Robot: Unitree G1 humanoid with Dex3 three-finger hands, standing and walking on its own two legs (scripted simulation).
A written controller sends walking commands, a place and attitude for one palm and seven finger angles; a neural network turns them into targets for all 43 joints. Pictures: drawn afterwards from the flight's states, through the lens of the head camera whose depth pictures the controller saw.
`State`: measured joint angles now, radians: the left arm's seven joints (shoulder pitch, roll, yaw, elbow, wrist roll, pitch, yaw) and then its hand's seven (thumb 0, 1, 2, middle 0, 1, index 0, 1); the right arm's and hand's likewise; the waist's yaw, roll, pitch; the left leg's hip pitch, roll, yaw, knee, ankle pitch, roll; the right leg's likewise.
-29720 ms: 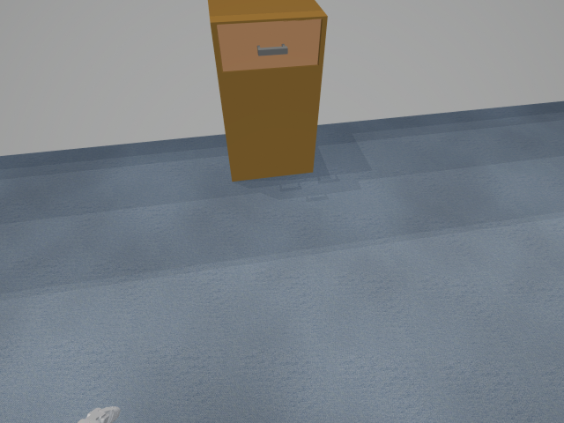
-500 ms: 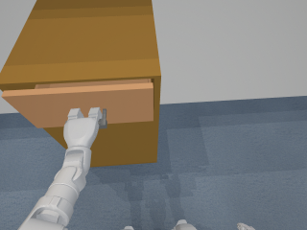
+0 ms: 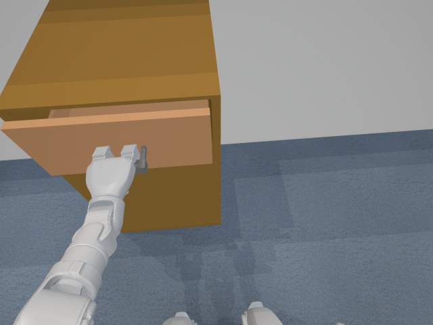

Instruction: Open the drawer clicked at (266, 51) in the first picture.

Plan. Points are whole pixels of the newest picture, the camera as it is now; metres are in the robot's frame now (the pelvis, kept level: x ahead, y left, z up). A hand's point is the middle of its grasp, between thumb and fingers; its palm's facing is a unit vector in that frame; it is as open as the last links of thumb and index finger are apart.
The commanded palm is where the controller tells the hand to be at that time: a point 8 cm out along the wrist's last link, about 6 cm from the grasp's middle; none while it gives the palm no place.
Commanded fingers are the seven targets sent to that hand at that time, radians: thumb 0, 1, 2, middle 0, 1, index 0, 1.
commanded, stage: pull the drawer open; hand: left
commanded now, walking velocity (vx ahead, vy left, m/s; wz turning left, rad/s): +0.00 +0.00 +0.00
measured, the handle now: (119, 160) +0.45 +0.21 -0.01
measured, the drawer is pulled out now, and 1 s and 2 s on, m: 0.05 0.26 0.30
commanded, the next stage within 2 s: open the thumb to release the handle in 1.36 s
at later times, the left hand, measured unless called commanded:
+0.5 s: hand (116, 239) +0.28 +0.19 -0.04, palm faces +0.00 -0.07 -1.00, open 5.7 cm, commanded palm +0.23 +0.19 +0.02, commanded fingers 0.00 0.90 0.90 -0.40 -1.35 -0.40 -1.35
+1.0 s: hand (109, 302) +0.18 +0.18 -0.03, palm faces -0.03 -0.12 -0.99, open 5.9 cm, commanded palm +0.12 +0.19 +0.02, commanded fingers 0.00 0.90 0.90 -0.40 -1.35 -0.40 -1.35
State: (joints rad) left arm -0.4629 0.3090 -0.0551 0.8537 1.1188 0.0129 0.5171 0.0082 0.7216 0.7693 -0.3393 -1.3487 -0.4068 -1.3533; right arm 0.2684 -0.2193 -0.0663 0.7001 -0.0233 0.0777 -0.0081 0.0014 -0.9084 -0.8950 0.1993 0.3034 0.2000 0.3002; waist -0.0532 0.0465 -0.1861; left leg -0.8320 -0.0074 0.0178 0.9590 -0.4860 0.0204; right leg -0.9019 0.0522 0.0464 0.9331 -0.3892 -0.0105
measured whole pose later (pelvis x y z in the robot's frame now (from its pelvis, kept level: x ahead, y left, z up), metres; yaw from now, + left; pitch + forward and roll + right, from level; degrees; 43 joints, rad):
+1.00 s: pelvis +0.01 -0.02 +0.00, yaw +0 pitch +15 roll +2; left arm 0.53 0.24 -0.14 0.03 1.15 -0.01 0.58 0.04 0.71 0.74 -0.26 -1.33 -0.38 -1.31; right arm 0.11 -0.21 -0.01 0.57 -0.05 0.04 0.06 0.01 -0.91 -0.90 0.20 0.30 0.20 0.30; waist 0.06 0.03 -0.19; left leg -0.70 -0.01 0.03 0.98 -0.54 0.00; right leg -0.80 0.06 0.06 1.01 -0.47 -0.03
